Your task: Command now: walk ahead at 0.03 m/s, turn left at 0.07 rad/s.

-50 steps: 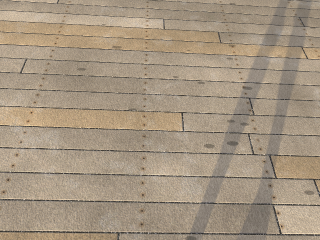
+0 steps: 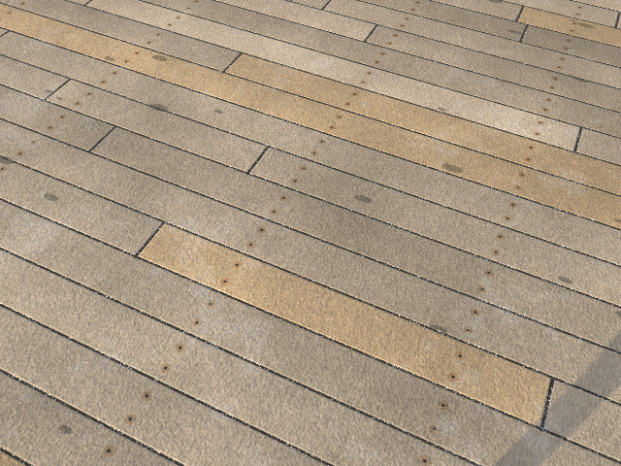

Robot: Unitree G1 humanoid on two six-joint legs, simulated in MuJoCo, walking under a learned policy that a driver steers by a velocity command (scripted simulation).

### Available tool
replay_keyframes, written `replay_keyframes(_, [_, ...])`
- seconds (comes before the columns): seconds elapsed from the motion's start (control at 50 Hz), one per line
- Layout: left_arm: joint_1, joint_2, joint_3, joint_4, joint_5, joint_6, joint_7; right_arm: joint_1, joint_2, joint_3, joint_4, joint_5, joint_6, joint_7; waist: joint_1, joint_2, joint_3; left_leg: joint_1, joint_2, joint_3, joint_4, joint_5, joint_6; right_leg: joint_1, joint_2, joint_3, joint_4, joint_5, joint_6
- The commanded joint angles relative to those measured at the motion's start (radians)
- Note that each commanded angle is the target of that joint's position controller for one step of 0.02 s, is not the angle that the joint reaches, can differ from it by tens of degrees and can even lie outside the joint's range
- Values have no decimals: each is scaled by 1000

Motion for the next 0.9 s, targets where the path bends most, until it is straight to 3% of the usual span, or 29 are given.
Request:
replay_keyframes(0.02, [71, 69, 10, -17, 24, -5, -2, -7, -110, -31, -23, 8, -14, 0, 22, 119, -149, 44, 163, -157, -112, 23, 92, 180, -3, 8, -224, 262, -36])
replay_keyframes(0.04, [56, 115, 14, -31, 30, -5, 0, 24, -105, -30, -4, -3, -17, 1, -7, 57, -117, 16, 118, -128, -81, -106, 43, 179, -71, 77, -258, 309, -68])
replay_keyframes(0.06, [13, 163, 26, -15, 13, -5, 3, 57, -88, -29, -6, -12, -15, 2, -67, -87, -69, 59, 56, -59, -92, -136, 1, 49, -80, 78, -254, 113, -118])
replay_keyframes(0.08, [-20, 112, 16, -25, 14, -10, 0, 11, -110, -32, 2, -15, -12, -4, -33, -83, -37, 130, 48, -47, -59, -94, -20, -44, -60, 83, -295, -42, -126])
replay_keyframes(0.1, [-23, 90, 8, -17, 22, -19, 1, -6, -127, -41, 6, -7, -11, -10, -28, -70, -23, 149, 51, -47, -43, -56, -18, -65, -50, 79, -309, -65, -109])
replay_keyframes(0.18, [20, 85, 1, 26, 12, -46, 6, 24, -120, -47, 47, -2, -9, -25, -13, -28, -45, 150, 66, -59, -43, 74, -5, 13, -26, 49, -271, 94, -82])
replay_keyframes(0.34, [30, 77, -7, 77, 8, -35, 12, 61, -122, -55, 143, 8, -13, -31, -2, 24, -56, 165, 68, -49, -45, 168, -22, 73, -7, 33, -256, 197, -94])
replay_keyframes(0.56, [38, 68, -12, 137, 6, -30, 10, 81, -132, -53, 261, 12, -6, -47, -6, 20, -44, 188, 71, -38, -59, 181, -31, 90, 9, 22, -274, 250, -98])
replay_keyframes(0.76, [71, 61, -16, 169, 6, -29, 15, 81, -124, -45, 342, 14, -4, -51, -8, 17, -29, 182, 68, -28, -73, 150, -36, 85, 17, 20, -290, 232, -100])
replay_keyframes(0.8, [101, 73, -10, 183, -1, -24, 21, 95, -110, -42, 363, 19, -2, -52, -3, -12, -34, 156, 20, 27, -26, -93, -35, 84, 20, 35, -323, -49, -126])
replay_keyframes(0.82, [105, 104, 0, 178, -8, -21, 24, 85, -109, -43, 361, 24, -5, -51, 4, -54, 1, 87, -9, 63, 35, -236, -32, 67, -12, 91, -358, -249, -160])
replay_keyframes(0.86, [143, 169, 25, 172, -18, -29, 29, 23, -100, -40, 328, 26, -29, -41, 33, -153, 89, -85, 6, 76, 220, -274, -20, 56, -189, 326, -484, -491, -262])
replay_keyframes(0.88, [153, 178, 33, 171, -20, -39, 31, 1, -94, -38, 315, 32, -46, -32, 37, -160, 128, -148, 50, 41, 298, -263, -5, 50, -261, 415, -523, -480, -308])
replay_keyframes(0.9, [157, 163, 33, 168, -15, -52, 31, -8, -95, -40, 310, 39, -60, -22, 36, -148, 147, -219, 82, 13, 356, -302, 7, 87, -293, 446, -530, -415, -327])
Next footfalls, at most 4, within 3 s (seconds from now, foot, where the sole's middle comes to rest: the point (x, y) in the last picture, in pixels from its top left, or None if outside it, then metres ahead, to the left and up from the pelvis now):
0.02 right None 0.04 -0.14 -0.77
1.52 right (379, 455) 0.50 -0.12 -0.77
2.04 left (278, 325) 0.81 0.11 -0.77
2.56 right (407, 265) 0.99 -0.22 -0.77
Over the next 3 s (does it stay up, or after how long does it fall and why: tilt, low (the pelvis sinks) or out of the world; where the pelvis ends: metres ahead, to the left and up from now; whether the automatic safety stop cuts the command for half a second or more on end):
stays up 1.10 -0.19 0.00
